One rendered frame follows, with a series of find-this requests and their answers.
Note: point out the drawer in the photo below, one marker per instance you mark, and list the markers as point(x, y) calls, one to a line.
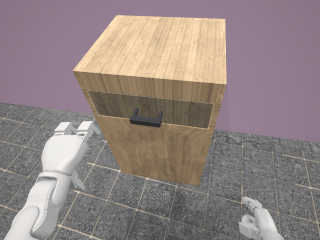
point(174, 111)

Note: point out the left robot hand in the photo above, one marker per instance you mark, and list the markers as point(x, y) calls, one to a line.
point(66, 148)

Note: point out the right robot forearm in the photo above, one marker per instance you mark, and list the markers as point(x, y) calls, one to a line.
point(270, 235)

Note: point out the handle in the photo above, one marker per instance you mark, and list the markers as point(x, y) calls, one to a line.
point(145, 121)

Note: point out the cabinet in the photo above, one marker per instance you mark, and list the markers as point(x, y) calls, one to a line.
point(167, 57)

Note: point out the left robot forearm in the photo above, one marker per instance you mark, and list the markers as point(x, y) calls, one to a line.
point(38, 218)

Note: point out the right robot hand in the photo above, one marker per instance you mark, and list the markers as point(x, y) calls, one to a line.
point(251, 227)

